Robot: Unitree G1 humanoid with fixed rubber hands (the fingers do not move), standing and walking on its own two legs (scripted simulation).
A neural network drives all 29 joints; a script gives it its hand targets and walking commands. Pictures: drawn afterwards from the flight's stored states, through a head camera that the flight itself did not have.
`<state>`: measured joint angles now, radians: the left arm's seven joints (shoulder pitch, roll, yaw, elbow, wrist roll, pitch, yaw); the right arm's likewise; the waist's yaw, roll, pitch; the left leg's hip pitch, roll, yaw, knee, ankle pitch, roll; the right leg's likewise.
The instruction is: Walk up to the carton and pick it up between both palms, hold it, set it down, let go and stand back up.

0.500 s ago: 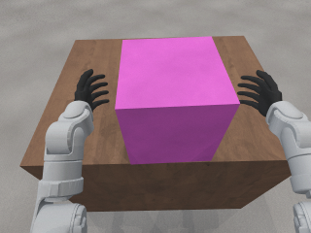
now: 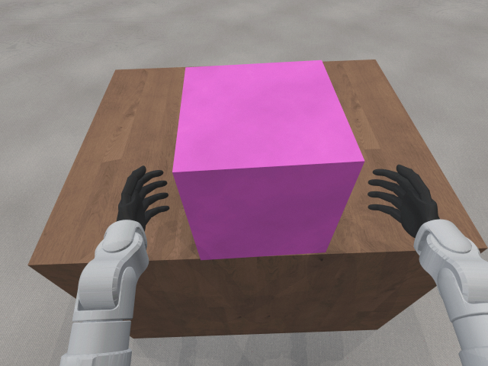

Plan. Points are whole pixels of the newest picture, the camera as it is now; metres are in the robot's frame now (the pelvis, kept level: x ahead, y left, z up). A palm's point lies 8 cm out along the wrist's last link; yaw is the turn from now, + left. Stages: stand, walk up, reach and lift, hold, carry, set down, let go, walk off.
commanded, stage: set down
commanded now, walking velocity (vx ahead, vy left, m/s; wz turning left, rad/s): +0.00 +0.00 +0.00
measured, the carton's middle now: (258, 164) +0.46 +0.01 +0.04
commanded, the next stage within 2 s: none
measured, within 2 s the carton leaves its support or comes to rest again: neither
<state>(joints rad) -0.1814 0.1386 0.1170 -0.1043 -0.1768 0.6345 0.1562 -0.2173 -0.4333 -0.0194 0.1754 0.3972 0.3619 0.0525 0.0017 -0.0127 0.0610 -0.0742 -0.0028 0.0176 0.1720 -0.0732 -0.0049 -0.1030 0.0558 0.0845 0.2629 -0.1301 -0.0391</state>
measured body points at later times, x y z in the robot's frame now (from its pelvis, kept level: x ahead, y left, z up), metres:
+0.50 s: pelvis +0.03 +0.00 +0.00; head +0.03 +0.00 +0.45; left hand +0.26 +0.20 +0.02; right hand +0.26 -0.24 +0.02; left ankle +0.01 +0.12 -0.75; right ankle +0.01 -0.09 -0.75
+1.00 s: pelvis +0.02 +0.02 +0.00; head +0.02 +0.02 +0.45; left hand +0.22 +0.20 -0.03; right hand +0.22 -0.23 -0.03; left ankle +0.01 +0.12 -0.75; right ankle +0.01 -0.09 -0.75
